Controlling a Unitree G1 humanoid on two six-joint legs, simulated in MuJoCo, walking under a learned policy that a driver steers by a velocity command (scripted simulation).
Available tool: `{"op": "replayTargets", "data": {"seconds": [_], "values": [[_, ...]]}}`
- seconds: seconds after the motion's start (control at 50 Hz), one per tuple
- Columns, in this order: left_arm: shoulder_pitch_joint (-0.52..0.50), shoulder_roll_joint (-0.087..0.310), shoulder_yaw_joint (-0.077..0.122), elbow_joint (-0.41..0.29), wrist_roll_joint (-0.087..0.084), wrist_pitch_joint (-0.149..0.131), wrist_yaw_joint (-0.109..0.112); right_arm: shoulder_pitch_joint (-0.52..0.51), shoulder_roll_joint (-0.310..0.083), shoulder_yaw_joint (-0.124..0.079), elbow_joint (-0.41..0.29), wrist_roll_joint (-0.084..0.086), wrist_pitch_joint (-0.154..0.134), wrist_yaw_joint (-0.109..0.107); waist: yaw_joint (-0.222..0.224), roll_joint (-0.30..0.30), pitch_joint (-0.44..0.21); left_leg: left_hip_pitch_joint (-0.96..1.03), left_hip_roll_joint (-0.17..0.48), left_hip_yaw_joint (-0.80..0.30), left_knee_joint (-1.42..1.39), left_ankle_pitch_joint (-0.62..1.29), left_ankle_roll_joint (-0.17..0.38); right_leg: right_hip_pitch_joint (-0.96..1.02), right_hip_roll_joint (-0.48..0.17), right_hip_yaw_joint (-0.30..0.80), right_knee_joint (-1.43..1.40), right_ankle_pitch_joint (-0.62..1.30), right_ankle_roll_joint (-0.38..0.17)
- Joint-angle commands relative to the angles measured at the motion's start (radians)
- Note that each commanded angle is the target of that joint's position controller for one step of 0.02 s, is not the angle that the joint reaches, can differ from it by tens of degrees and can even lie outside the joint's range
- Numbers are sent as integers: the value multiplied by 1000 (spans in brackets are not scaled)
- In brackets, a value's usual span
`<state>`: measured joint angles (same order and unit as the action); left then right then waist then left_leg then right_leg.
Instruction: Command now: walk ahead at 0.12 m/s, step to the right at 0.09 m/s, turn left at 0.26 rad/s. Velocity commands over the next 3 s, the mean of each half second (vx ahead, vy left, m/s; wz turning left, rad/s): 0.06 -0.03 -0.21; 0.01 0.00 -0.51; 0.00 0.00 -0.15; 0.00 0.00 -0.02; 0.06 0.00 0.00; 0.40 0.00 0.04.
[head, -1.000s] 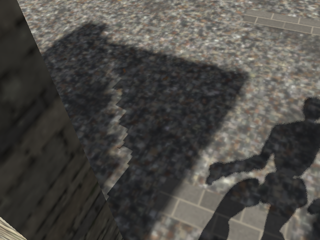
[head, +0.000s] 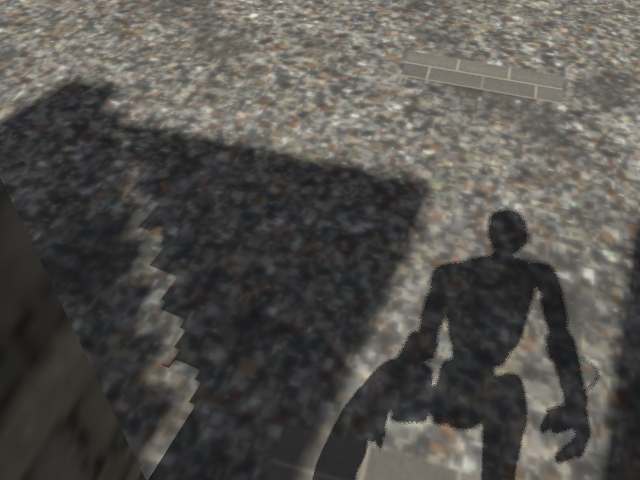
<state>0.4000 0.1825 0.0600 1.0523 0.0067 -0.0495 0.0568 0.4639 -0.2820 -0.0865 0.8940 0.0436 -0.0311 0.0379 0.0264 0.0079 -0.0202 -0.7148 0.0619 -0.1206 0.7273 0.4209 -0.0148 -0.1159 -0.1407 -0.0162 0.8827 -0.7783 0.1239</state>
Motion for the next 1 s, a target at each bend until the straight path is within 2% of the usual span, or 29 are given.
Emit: {"op": "replayTargets", "data": {"seconds": [0.02, 0.04, 0.06, 0.08, 0.1, 0.12, 0.14, 0.18, 0.22, 0.28, 0.32, 0.38, 0.4, 0.48, 0.56, 0.6, 0.62, 0.64, 0.66, 0.68, 0.7, 0.72, 0.74, 0.76, 0.82, 0.86, 0.9, 0.94, 1.0], "values": [[-156, 142, 10, 28, -34, 38, -32, 263, -45, -26, -1, 2, 51, 3, -203, -105, -43, 650, -33, 111, -211, 78, -26, -319, 59, -127, 128, 224, -61], [-172, 134, 16, 23, -47, 31, -64, 404, -36, -25, 60, 1, 82, -15, -247, -62, -72, 807, -7, 139, -264, 129, -35, -318, 57, -149, 336, 138, -19], [-213, 118, 14, 21, -50, 34, -78, 476, -77, -29, 73, -37, 90, -23, -327, 128, -33, 836, 22, 78, -347, -53, -28, -371, 139, -109, 740, -93, 24], [-273, 37, 3, -38, -58, 31, -80, 487, -151, -25, 45, -60, 87, -16, -325, 124, 24, 816, 178, -112, -282, 189, -67, -521, 251, 142, 1068, -235, 65], [-75, -20, 0, -40, -67, 45, -106, 426, -159, 18, 58, -111, 80, -1, -176, 171, -11, 923, 241, -155, -50, 978, -220, -631, 347, 484, 1206, -230, 53], [253, -5, 19, -8, -83, 60, -124, 233, -177, 43, 19, -107, 86, 14, 43, 401, -129, 864, 324, -294, -44, 1158, -205, -573, 308, 559, 1154, -63, 85], [249, -1, 22, -50, -94, 75, -117, 84, -258, 29, -2, -105, 99, 11, 66, 384, -119, 765, 429, -390, -158, 806, -151, -656, 267, 490, 1192, 15, 89], [14, 79, 14, -128, -92, 152, -87, -61, -279, 6, -115, -126, 99, -20, 52, -180, -104, 533, 492, -505, -328, -7, -47, -627, 230, 399, 1136, 273, 89], [-84, 72, 9, -240, -43, 189, -38, -111, -287, 7, -141, -157, 88, -56, -7, -194, -17, 422, 548, -497, -424, -424, 103, -719, 227, 363, 1257, 298, 84], [-28, 58, 11, -346, -10, 203, 15, -176, -186, 36, -130, -134, 106, -80, -3, 93, 151, 269, 392, -204, -497, -753, 174, -815, 280, 232, 1223, 348, 95], [-55, 70, 7, -389, -3, 174, 25, -159, -143, 56, -134, -77, 115, -117, 5, 194, 184, 202, 313, 5, -451, -892, 146, -817, 291, 123, 1269, 418, 96], [-7, 64, -4, -409, 3, 164, 14, -232, -142, 68, -183, -69, 108, -136, 46, 225, 134, 193, 315, 91, -430, -818, 130, -764, 306, 72, 1428, 455, 103], [9, 67, -3, -390, -2, 162, 20, -236, -117, 75, -183, -36, 109, -146, 49, 274, 96, 244, 274, 188, -421, -849, 93, -744, 277, 35, 1397, 450, 81], [-5, 115, -8, -423, 25, 133, -7, -105, -184, 39, -143, -20, 70, -131, -1, 279, 12, 526, 351, 113, -428, -673, 129, -825, 178, 115, 1468, 183, 15], [-90, 82, -28, -462, 19, 115, -17, -47, -229, 3, -127, -16, 49, -119, -41, 130, -19, 583, 429, 31, -354, -729, 147, -886, 87, 218, 1298, 49, -50], [-69, 86, -19, -449, 4, 118, -25, -63, -282, -6, -136, -31, 51, -114, -12, 119, -12, 450, 493, -7, -372, -746, 145, -776, 56, 255, 1287, -2, -47], [32, 98, -24, -434, 22, 112, -24, -313, -345, -29, -220, -12, 61, -88, 118, 98, -92, 237, 387, 167, -410, -718, 103, -393, 89, 32, 1009, 13, -55], [195, 119, -14, -381, 39, 97, -16, -520, -382, -47, -249, 7, 58, -75, 256, 235, -89, 91, 239, 310, -331, -570, 52, -130, 204, -96, 742, -126, -96], [382, 151, 5, -275, 39, 93, -11, -531, -328, -43, -244, 5, 52, -80, 311, 180, -7, 31, 176, 346, -77, -447, 41, -95, 285, -60, 575, -228, -133], [561, 163, 6, -195, 20, 80, -23, -557, -289, -37, -296, 0, 60, -76, 392, -188, 202, -272, 134, 208, 354, -1121, 62, -174, 293, 271, 229, -18, -241], [526, 445, 59, -174, 10, 12, -13, -769, -212, -24, -453, -12, 50, -39, 344, -613, 576, -671, 7, -19, 610, -1521, 37, -546, 22, 1203, -461, 449, -339], [305, 445, 36, -268, 24, -65, -22, -815, -142, -5, -523, 15, 12, -47, 237, -566, 664, -649, -14, -222, 642, -1340, 49, -751, -16, 1425, -705, 400, -395], [129, 332, 1, -344, -6, -56, -24, -719, -114, -1, -496, 22, 2, -56, 90, -440, 549, -612, -83, -153, 670, -1174, 50, -654, 50, 1297, -604, 302, -366], [52, 398, 42, -369, 3, -13, -27, -513, -108, -14, -406, -9, 21, -77, 20, -384, 381, -548, -99, -143, 713, -1037, 49, -556, 66, 1242, -448, 152, -342], [-88, 285, 32, -327, 14, 99, -9, -239, -135, -47, -240, -17, 63, -43, -80, -292, 47, -152, -78, -109, 719, -600, -11, -496, 62, 815, -51, 152, -314], [-47, 203, 2, -299, -6, 121, 4, -283, -58, -24, -221, -44, 72, -7, -53, -192, -6, -31, -100, -30, 755, -469, -41, -460, 66, 650, 38, 304, -329], [93, 183, 10, -261, -23, 116, 41, -546, 1, 6, -300, -84, 68, 20, 88, -103, 44, -81, -91, 21, 589, -394, -44, -331, 81, 573, -57, 147, -256], [90, 103, -12, -234, -27, 118, 60, -507, 36, 8, -294, -50, 61, 28, 36, -156, 47, -71, -73, -26, 428, -346, -40, -268, 105, 587, -31, 296, -303], [61, 135, 5, -258, -48, 120, 63, -525, -1, 2, -284, -51, 44, 42, 46, -112, 44, 11, -70, 3, 161, -224, -28, -212, 88, 505, -77, 359, -298]]}}
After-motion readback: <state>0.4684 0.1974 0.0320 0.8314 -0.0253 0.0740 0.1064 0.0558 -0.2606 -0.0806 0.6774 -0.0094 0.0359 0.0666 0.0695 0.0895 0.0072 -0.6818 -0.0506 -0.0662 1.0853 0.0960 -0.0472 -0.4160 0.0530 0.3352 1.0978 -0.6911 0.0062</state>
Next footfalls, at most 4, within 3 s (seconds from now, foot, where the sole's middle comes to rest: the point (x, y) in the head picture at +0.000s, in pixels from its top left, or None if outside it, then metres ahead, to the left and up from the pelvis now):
0.08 left None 0.18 0.14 -0.88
0.66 right None -0.07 -0.21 -0.69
1.20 left None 0.17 0.09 -0.88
1.54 right None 0.17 -0.21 -0.88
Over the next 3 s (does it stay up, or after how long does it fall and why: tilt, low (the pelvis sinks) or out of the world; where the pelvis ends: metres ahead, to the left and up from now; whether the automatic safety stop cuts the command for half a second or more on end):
stays up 0.31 -0.22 -0.16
